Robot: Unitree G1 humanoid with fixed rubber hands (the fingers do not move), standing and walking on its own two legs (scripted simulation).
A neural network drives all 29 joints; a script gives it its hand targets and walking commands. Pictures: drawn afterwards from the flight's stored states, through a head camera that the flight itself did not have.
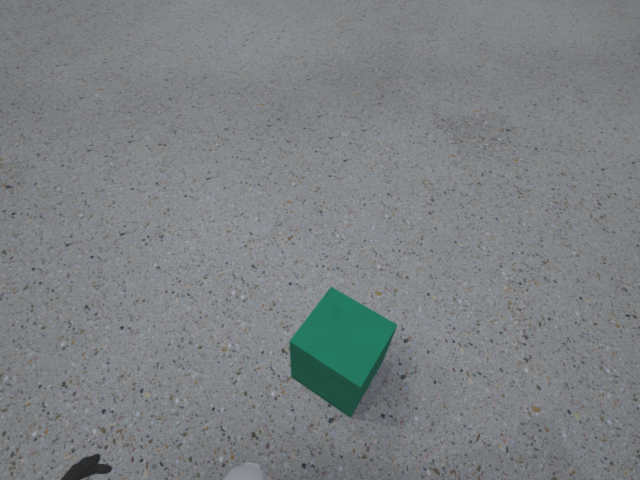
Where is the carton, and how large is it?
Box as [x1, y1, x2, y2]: [289, 287, 396, 417]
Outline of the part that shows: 331,287 289,341 291,376 350,417 383,359 396,324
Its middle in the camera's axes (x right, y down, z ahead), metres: +0.06 +0.33 +1.11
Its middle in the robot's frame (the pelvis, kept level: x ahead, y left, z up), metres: +0.55 -0.06 -0.59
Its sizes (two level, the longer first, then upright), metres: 0.210 0.200 0.250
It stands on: the floor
